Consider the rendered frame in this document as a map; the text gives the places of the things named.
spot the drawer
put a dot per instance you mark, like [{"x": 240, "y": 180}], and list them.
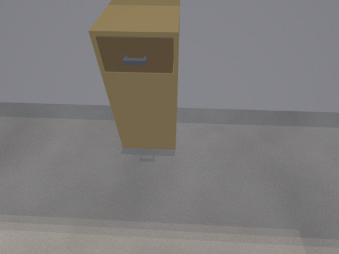
[{"x": 159, "y": 52}]

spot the handle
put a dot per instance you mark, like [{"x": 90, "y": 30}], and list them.
[{"x": 134, "y": 61}]

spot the cabinet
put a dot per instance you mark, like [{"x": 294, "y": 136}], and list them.
[{"x": 144, "y": 104}]

